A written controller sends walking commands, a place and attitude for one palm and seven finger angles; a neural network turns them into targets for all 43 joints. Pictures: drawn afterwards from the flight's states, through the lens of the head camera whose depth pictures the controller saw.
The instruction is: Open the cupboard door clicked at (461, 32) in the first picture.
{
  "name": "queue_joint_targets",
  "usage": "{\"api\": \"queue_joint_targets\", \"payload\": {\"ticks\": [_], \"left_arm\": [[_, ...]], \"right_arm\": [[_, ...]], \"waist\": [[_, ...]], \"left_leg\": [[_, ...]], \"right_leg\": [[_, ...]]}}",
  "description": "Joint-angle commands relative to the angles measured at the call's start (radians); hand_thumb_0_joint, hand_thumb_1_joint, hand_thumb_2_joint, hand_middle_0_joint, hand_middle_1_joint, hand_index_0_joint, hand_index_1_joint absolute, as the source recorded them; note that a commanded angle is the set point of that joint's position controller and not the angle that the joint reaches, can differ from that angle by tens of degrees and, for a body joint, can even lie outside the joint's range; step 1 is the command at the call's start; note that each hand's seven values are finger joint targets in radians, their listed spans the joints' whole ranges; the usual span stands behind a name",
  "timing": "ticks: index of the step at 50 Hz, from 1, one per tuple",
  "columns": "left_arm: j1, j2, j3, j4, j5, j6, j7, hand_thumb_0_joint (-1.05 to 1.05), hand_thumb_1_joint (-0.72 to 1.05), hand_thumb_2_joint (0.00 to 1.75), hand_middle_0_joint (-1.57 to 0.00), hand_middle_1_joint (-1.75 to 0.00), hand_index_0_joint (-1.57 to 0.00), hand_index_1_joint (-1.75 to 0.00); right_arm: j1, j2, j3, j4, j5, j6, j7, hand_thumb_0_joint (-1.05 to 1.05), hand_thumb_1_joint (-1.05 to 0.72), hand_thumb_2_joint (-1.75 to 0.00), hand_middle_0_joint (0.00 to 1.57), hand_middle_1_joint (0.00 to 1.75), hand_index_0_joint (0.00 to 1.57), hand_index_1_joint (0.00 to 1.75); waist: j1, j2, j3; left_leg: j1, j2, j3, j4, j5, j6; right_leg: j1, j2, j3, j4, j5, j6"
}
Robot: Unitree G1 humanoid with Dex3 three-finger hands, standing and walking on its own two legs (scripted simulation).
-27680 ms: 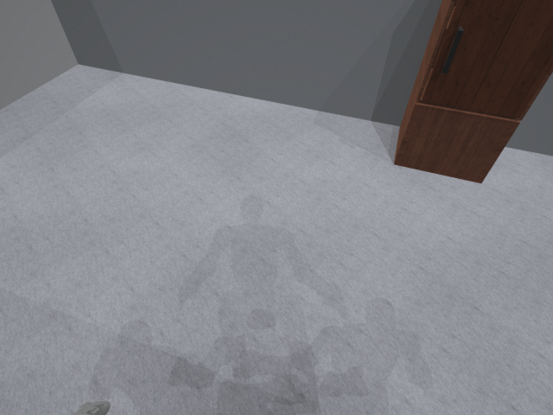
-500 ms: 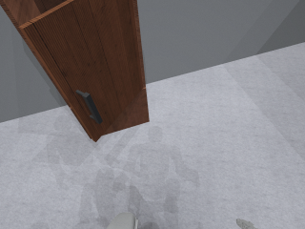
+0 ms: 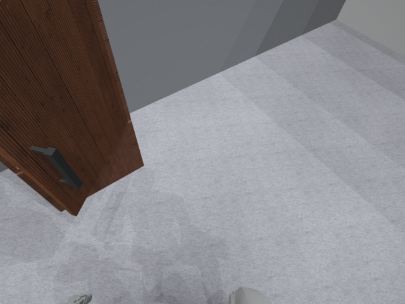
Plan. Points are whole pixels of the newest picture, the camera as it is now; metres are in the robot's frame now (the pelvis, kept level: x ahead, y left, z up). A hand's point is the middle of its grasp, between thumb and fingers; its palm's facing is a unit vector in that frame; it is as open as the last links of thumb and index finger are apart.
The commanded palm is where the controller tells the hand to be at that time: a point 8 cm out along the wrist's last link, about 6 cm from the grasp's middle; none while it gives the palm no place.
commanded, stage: walk to a spot facing it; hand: left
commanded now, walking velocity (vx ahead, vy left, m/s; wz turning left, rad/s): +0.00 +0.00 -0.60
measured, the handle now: (58, 168) +0.40 +0.40 -0.10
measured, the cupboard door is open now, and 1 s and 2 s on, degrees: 40 40 40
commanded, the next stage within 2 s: turn to face it in 1.90 s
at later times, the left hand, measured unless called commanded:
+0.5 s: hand (142, 279) +0.17 +0.15 -0.18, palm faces -0.31 -0.93 -0.18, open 7.4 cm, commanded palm none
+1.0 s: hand (223, 226) +0.31 -0.03 -0.16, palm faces -0.59 -0.78 -0.22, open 7.4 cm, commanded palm none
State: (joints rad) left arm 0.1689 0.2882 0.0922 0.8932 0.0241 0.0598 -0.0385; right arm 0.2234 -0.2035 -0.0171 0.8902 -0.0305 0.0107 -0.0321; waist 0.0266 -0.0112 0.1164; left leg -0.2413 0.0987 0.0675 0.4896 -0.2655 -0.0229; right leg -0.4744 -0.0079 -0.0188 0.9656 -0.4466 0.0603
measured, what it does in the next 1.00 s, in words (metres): steps to the right, turning right: right foot, then left foot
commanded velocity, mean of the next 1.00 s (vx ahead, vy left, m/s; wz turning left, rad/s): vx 0.21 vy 0.00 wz -0.56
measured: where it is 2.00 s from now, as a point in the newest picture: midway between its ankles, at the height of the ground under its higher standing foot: (293, 242)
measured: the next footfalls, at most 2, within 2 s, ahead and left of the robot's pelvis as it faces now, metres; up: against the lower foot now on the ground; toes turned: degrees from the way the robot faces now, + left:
right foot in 0.12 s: +0.03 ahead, -0.14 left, +0.00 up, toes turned -8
left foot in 0.44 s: +0.11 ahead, +0.09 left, +0.00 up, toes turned -15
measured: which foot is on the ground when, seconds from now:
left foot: down 0.00-0.12, up 0.14-0.42, down 0.44-0.84, up 0.86-1.00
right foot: up 0.00-0.10, down 0.12-0.44, up 0.46-0.82, down 0.84-1.00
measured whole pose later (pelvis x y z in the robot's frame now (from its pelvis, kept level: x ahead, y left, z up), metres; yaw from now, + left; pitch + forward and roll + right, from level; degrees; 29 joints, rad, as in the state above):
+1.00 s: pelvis +0.12 -0.13 -0.01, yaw -36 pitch +0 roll +1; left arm 0.17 0.19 0.06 0.93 0.02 -0.03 -0.02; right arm 0.29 -0.22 -0.06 1.00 -0.02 0.01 0.00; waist -0.03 0.01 0.09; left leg -0.49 0.13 0.06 1.11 -0.35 -0.07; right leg -0.26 0.04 -0.07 0.51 -0.27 -0.08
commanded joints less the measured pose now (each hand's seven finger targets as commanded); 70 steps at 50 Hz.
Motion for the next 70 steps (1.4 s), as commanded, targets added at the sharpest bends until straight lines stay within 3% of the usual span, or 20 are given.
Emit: {"api": "queue_joint_targets", "payload": {"ticks": [1, 4, 6, 9, 20, 22, 23, 26, 29, 37, 40, 42, 43, 49, 60, 63, 64, 65, 66, 70], "left_arm": [[-0.051, 0.016, -0.01, -0.086, -0.005, -0.029, -0.003, 0.0, 0.9, 0.9, -0.2, -0.3, -0.2, -0.3], [0.044, 0.058, 0.002, -0.052, -0.006, -0.035, 0.003, 0.0, 0.9, 0.9, -0.2, -0.3, -0.2, -0.3], [0.159, 0.249, 0.038, -0.019, 0.001, -0.047, 0.033, 0.0, 0.9, 0.9, -0.2, -0.3, -0.2, -0.3], [0.071, 0.171, 0.027, -0.039, -0.005, -0.04, 0.057, 0.0, 0.9, 0.9, -0.2, -0.3, -0.2, -0.3], [-0.046, 0.128, 0.026, -0.081, -0.005, -0.031, 0.04, 0.0, 0.9, 0.9, -0.2, -0.3, -0.2, -0.3], [-0.054, 0.008, 0.0, -0.128, -0.013, -0.024, 0.021, 0.0, 0.9, 0.9, -0.2, -0.3, -0.2, -0.3], [-0.134, 0.027, 0.009, -0.175, -0.006, -0.035, 0.006, 0.0, 0.9, 0.9, -0.2, -0.3, -0.2, -0.3], [-0.06, 0.026, 0.022, -0.104, 0.015, -0.046, -0.021, 0.0, 0.9, 0.9, -0.2, -0.3, -0.2, -0.3], [-0.069, -0.023, 0.003, -0.091, 0.011, -0.046, -0.031, 0.0, 0.9, 0.9, -0.2, -0.3, -0.2, -0.3], [-0.184, -0.045, -0.016, -0.103, 0.006, -0.059, -0.037, 0.0, 0.9, 0.9, -0.2, -0.3, -0.2, -0.3], [0.034, 0.008, 0.005, -0.03, 0.007, -0.075, -0.027, 0.0, 0.9, 0.9, -0.2, -0.3, -0.2, -0.3], [0.365, 0.232, 0.062, 0.064, -0.006, -0.091, 0.008, 0.0, 0.9, 0.9, -0.2, -0.3, -0.2, -0.3], [0.317, 0.233, 0.059, 0.058, -0.018, -0.088, 0.023, 0.0, 0.9, 0.9, -0.2, -0.3, -0.2, -0.3], [0.063, 0.066, 0.01, 0.0, -0.002, -0.114, 0.034, 0.0, 0.9, 0.9, -0.2, -0.3, -0.2, -0.3], [0.213, 0.05, 0.0, 0.089, -0.005, -0.135, 0.039, 0.0, 0.9, 0.9, -0.2, -0.3, -0.2, -0.3], [0.168, 0.056, 0.005, 0.087, -0.012, -0.134, 0.045, 0.0, 0.9, 0.9, -0.2, -0.3, -0.2, -0.3], [0.178, 0.033, 0.004, 0.079, -0.017, -0.134, 0.042, 0.0, 0.9, 0.9, -0.2, -0.3, -0.2, -0.3], [0.245, -0.019, -0.003, 0.07, -0.028, -0.134, 0.031, 0.0, 0.9, 0.9, -0.2, -0.3, -0.2, -0.3], [0.168, -0.005, -0.013, 0.04, -0.017, -0.143, 0.029, 0.0, 0.9, 0.9, -0.2, -0.3, -0.2, -0.3], [0.114, -0.045, -0.006, 0.055, 0.01, -0.104, 0.005, 0.0, 0.9, 0.9, -0.2, -0.3, -0.2, -0.3]], "right_arm": [[0.091, -0.223, -0.067, -0.039, -0.004, -0.013, -0.008, 0.0, -0.9, -0.9, 0.2, 0.3, 0.2, 0.3], [0.058, -0.225, -0.072, -0.044, 0.007, -0.007, -0.002, 0.0, -0.9, -0.9, 0.2, 0.3, 0.2, 0.3], [-0.002, -0.121, -0.049, -0.11, 0.019, 0.002, 0.009, 0.0, -0.9, -0.9, 0.2, 0.3, 0.2, 0.3], [-0.029, -0.147, -0.058, -0.071, 0.021, 0.01, -0.002, 0.0, -0.9, -0.9, 0.2, 0.3, 0.2, 0.3], [0.111, -0.109, -0.057, -0.03, 0.018, -0.011, 0.001, 0.0, -0.9, -0.9, 0.2, 0.3, 0.2, 0.3], [0.246, -0.27, -0.086, -0.011, -0.015, -0.029, -0.009, 0.0, -0.9, -0.9, 0.2, 0.3, 0.2, 0.3], [0.253, -0.307, -0.09, -0.021, -0.014, -0.032, -0.023, 0.0, -0.9, -0.9, 0.2, 0.3, 0.2, 0.3], [0.087, -0.19, -0.053, -0.059, -0.01, -0.052, -0.009, 0.0, -0.9, -0.9, 0.2, 0.3, 0.2, 0.3], [0.168, -0.152, -0.045, -0.02, -0.003, -0.07, -0.009, 0.0, -0.9, -0.9, 0.2, 0.3, 0.2, 0.3], [0.257, -0.166, -0.057, 0.037, -0.011, -0.066, 0.008, 0.0, -0.9, -0.9, 0.2, 0.3, 0.2, 0.3], [0.199, -0.176, -0.055, 0.029, -0.002, -0.063, 0.013, 0.0, -0.9, -0.9, 0.2, 0.3, 0.2, 0.3], [0.061, -0.089, -0.034, -0.064, 0.028, -0.071, 0.03, 0.0, -0.9, -0.9, 0.2, 0.3, 0.2, 0.3], [-0.001, -0.131, -0.047, -0.064, 0.023, -0.068, 0.023, 0.0, -0.9, -0.9, 0.2, 0.3, 0.2, 0.3], [0.07, -0.068, -0.057, 0.029, 0.002, -0.028, 0.033, 0.0, -0.9, -0.9, 0.2, 0.3, 0.2, 0.3], [-0.204, -0.053, -0.051, -0.072, 0.013, -0.066, 0.047, 0.0, -0.9, -0.9, 0.2, 0.3, 0.2, 0.3], [-0.006, -0.093, -0.06, -0.004, 0.006, -0.079, 0.029, 0.0, -0.9, -0.9, 0.2, 0.3, 0.2, 0.3], [0.152, -0.159, -0.076, 0.044, -0.005, -0.085, 0.018, 0.0, -0.9, -0.9, 0.2, 0.3, 0.2, 0.3], [0.286, -0.279, -0.102, 0.067, -0.025, -0.09, 0.01, 0.0, -0.9, -0.9, 0.2, 0.3, 0.2, 0.3], [0.313, -0.284, -0.092, 0.065, -0.01, -0.071, 0.007, 0.0, -0.9, -0.9, 0.2, 0.3, 0.2, 0.3], [0.079, -0.106, -0.045, 0.024, -0.005, -0.091, 0.009, 0.0, -0.9, -0.9, 0.2, 0.3, 0.2, 0.3]], "waist": [[-0.065, 0.252, -0.155], [0.001, 0.163, -0.172], [0.071, -0.327, -0.204], [0.029, -0.26, -0.173], [-0.076, -0.132, -0.14], [-0.137, 0.333, -0.115], [-0.135, 0.253, -0.067], [-0.038, 0.177, -0.035], [-0.054, 0.157, -0.08], [-0.1, 0.205, -0.062], [0.027, 0.081, -0.149], [0.17, -0.351, -0.291], [0.147, -0.225, -0.23], [-0.044, -0.091, -0.077], [0.015, -0.117, -0.038], [-0.095, -0.06, -0.118], [-0.15, 0.025, -0.223], [-0.171, 0.287, -0.362], [-0.173, 0.223, -0.299], [-0.042, 0.148, -0.044]], "left_leg": [[0.13, 0.21, -0.057, -0.056, 0.54, 0.131], [-0.005, 0.182, -0.001, 0.086, 0.361, 0.053], [-0.362, -0.024, 0.088, 0.509, -0.396, -0.05], [-0.41, 0.011, -0.076, 0.664, -0.258, -0.048], [0.085, -0.085, -0.015, 0.055, -0.048, -0.034], [0.257, 0.293, -0.508, -0.277, -0.461, 0.115], [0.111, 0.433, -0.64, -0.39, -0.58, 0.204], [0.043, 0.268, -0.337, -0.331, -0.331, 0.131], [0.164, 0.204, -0.115, -0.277, -0.005, 0.11], [0.166, 0.254, 0.062, -0.209, 0.163, 0.118], [0.019, 0.2, 0.151, 0.099, 0.309, 0.063], [-0.508, -0.029, 0.17, 0.699, -0.376, -0.03], [-0.58, 0.017, 0.0, 0.809, -0.333, -0.02], [-0.338, 0.048, -0.029, 0.572, -0.021, -0.049], [-0.33, -0.031, -0.007, 0.215, 0.057, -0.015], [0.044, -0.089, 0.033, 0.022, 0.117, 0.018], [0.33, 0.021, -0.099, 0.001, 0.12, 0.067], [0.542, 0.339, -0.493, -0.072, 0.081, 0.198], [0.447, 0.421, -0.629, -0.17, 0.076, 0.261], [0.018, 0.28, -0.303, -0.306, -0.099, 0.158]], "right_leg": [[0.09, 0.02, -0.078, -0.218, -0.001, -0.029], [0.349, 0.007, -0.058, -0.502, 0.243, -0.067], [0.536, -0.406, 0.448, -0.626, 0.729, -0.252], [0.466, -0.279, 0.358, -0.569, 0.659, -0.277], [0.084, -0.123, 0.373, -0.565, 0.122, -0.188], [-0.247, 0.127, 0.12, -0.166, -0.218, -0.079], [-0.255, 0.044, 0.069, 0.023, -0.164, -0.063], [-0.221, -0.037, 0.048, 0.21, 0.06, -0.052], [-0.23, -0.048, 0.002, 0.144, 0.162, -0.033], [-0.028, -0.031, -0.115, -0.265, 0.109, -0.067], [0.381, 0.037, -0.151, -0.434, 0.15, -0.122], [0.816, -0.401, 0.578, -0.668, 0.119, -0.318], [0.719, -0.422, 0.618, -0.706, 0.061, -0.36], [0.266, -0.217, 0.227, -0.769, 0.196, -0.265], [0.462, -0.206, 0.239, -0.678, 0.632, -0.252], [0.355, -0.14, 0.175, -0.463, 0.793, -0.2], [0.181, -0.084, 0.144, -0.249, 0.649, -0.158], [-0.049, 0.06, 0.004, 0.133, 0.123, -0.112], [-0.127, 0.054, 0.066, 0.316, -0.108, -0.119], [-0.177, -0.084, 0.069, 0.363, 0.137, -0.093]]}}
